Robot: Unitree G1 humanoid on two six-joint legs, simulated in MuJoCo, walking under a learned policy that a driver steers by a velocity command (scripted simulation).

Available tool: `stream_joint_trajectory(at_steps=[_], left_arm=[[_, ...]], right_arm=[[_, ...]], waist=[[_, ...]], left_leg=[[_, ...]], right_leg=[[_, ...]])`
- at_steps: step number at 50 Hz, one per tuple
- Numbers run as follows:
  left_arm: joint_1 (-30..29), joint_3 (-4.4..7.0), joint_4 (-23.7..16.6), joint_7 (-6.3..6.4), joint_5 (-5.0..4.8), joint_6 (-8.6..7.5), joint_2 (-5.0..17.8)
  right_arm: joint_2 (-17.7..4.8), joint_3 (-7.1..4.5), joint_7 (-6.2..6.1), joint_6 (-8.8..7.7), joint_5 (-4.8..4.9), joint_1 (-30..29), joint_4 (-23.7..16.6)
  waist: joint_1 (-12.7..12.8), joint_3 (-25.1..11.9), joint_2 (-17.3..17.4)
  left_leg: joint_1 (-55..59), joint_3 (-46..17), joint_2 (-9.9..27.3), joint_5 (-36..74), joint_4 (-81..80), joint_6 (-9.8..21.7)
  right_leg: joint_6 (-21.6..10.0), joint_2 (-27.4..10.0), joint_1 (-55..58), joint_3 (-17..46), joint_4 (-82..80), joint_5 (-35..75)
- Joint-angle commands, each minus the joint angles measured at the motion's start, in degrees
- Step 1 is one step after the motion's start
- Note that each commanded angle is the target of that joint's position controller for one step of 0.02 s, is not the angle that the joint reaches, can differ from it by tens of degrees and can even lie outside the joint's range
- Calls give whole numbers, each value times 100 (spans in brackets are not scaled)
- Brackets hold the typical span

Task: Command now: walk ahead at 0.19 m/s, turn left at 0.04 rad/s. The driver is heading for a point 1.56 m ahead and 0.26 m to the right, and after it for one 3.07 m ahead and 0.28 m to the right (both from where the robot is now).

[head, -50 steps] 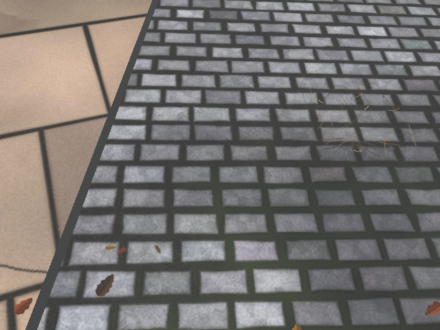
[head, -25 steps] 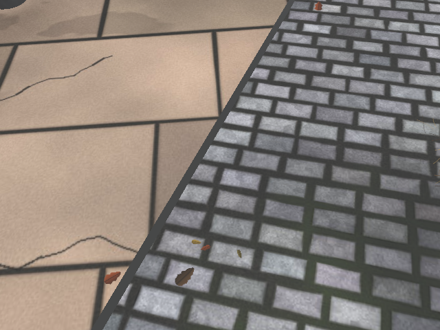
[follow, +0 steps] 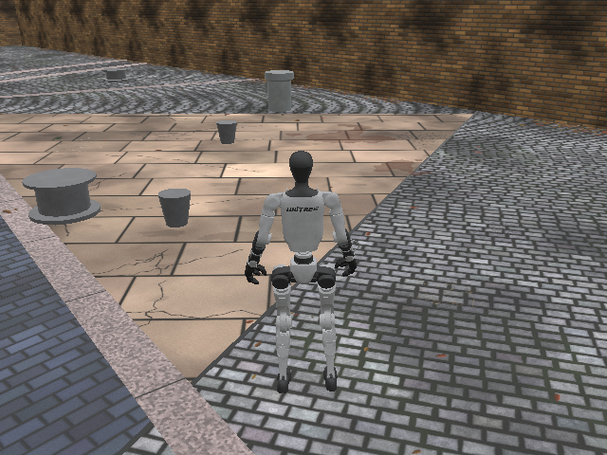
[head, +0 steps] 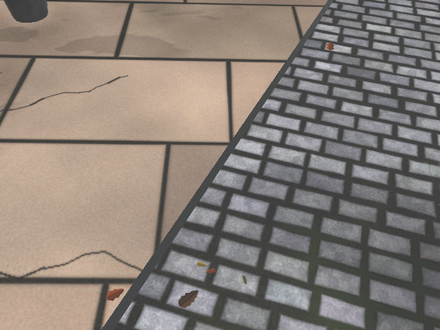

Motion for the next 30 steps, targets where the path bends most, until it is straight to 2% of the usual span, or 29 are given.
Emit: stream_joint_trajectory(at_steps=[1,2,3,5,6,8,9,10,11,12,13,14,16,17,19,22,24,26,28,30], left_arm=[[-793,154,-640,-19,-143,-237,544],[-785,179,-670,-65,-187,-308,579],[-740,187,-664,-118,-207,-372,590],[-701,141,-598,-225,-181,-467,495],[-583,120,-524,-272,-160,-493,448],[29,142,-247,-327,-124,-502,456],[471,184,-61,-314,-113,-477,512],[942,235,50,-271,-139,-459,616],[1577,324,87,-195,-109,-468,1058],[1736,435,38,-255,-24,-505,1646],[1253,329,-80,-263,-17,-548,1281],[959,244,-157,-236,-34,-562,968],[668,171,-238,-222,30,-546,796],[658,139,-257,-205,46,-531,728],[783,126,-224,-182,11,-533,708],[963,114,-132,-139,-12,-479,723],[1056,101,-77,-96,-17,-434,739],[1256,111,9,-61,-37,-410,802],[1418,126,101,-55,-64,-380,848],[1482,148,174,-50,-94,-336,871]], right_arm=[[-1333,-395,-78,-115,45,603,-160],[-1283,-393,-85,-185,59,659,-127],[-1218,-386,-85,-232,104,622,-130],[-1187,-386,-60,-256,159,394,-186],[-1237,-401,-35,-248,173,255,-220],[-1260,-410,15,-211,211,79,-240],[-1134,-375,28,-209,182,140,-220],[-917,-303,42,-236,142,154,-209],[-461,-157,63,-288,43,22,-341],[-601,-218,3,-398,173,95,-647],[-1009,-331,-17,-474,316,183,-551],[-1125,-367,17,-509,342,91,-483],[-1005,-377,53,-538,188,30,-337],[-943,-380,91,-531,144,49,-296],[-816,-358,141,-512,122,17,-279],[-663,-304,149,-517,107,-439,-460],[-513,-235,195,-565,125,-865,-597],[-438,-189,266,-611,153,-1295,-716],[-447,-179,337,-646,182,-1589,-810],[-504,-190,401,-682,200,-1778,-894]], waist=[[-481,821,1311],[-463,817,1316],[-413,735,1155],[-335,527,852],[-253,386,801],[94,86,725],[267,-42,620],[477,-146,447],[695,-305,-696],[580,-360,-1655],[393,90,-961],[294,476,-716],[153,527,-360],[113,459,-375],[117,359,-380],[207,385,-236],[324,459,-281],[470,586,-274],[518,706,-245],[459,749,-272]], left_leg=[[8,-2744,1766,-2369,-2160,1185],[306,-2922,1948,-2093,-2175,1298],[567,-2846,1980,-1813,-2142,1299],[624,-2212,1725,-1034,-2071,1128],[378,-1818,1526,-584,-2004,1042],[-368,-1193,1201,-152,-1680,880],[-760,-1019,1054,-168,-1370,776],[-1198,-782,852,-177,-788,573],[-1908,-112,256,-499,1191,104],[-3045,-83,-237,-1499,2723,-92],[-3523,-456,184,-1239,3435,-12],[-3761,-409,432,-607,3535,91],[-3600,-269,717,275,3246,110],[-3364,-210,802,595,3112,81],[-3280,-18,803,1021,2885,-54],[-3349,156,762,1527,2056,-236],[-3035,299,666,2047,1214,-276],[-2792,427,558,2425,583,-263],[-2711,437,471,2515,182,-195],[-2739,384,417,2346,-84,-44]], right_leg=[[-258,91,-1799,-101,1246,-913],[-390,-77,-2221,70,1596,-1121],[-501,-197,-2416,129,1590,-1133],[-609,-215,-1988,-20,908,-752],[-602,-106,-1401,-179,516,-366],[-498,239,168,-558,-303,918],[-435,401,910,-637,-407,1101],[-506,231,1565,-365,-519,912],[-911,-980,2125,1347,-1348,137],[-1815,-2036,2264,3908,-2314,-1375],[-1931,-2137,1922,4030,-2501,-2236],[-1734,-1900,1695,3360,-2455,-2019],[-1449,-1400,1460,2280,-2467,-595],[-1343,-1189,1330,1835,-2525,-6],[-1360,-1013,1326,1271,-2575,1182],[-1351,-878,1351,708,-2607,2383],[-1268,-729,1172,381,-2671,2566],[-1258,-758,1116,281,-2759,2464],[-1302,-903,1283,285,-2733,2491],[-1289,-1090,1656,299,-2563,2828]])
Keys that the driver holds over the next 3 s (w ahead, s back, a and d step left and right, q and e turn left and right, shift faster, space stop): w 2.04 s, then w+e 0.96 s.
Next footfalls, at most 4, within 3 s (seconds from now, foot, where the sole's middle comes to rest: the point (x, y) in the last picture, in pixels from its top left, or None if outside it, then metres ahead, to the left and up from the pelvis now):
0.20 right None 0.11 -0.14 -0.77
0.72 left None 0.48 0.07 -0.77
1.24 right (277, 262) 0.77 -0.17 -0.77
1.78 left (210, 192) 1.06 0.07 -0.77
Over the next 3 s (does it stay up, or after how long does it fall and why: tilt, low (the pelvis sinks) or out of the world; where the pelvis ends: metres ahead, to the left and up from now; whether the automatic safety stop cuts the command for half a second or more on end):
stays up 1.57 -0.10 0.01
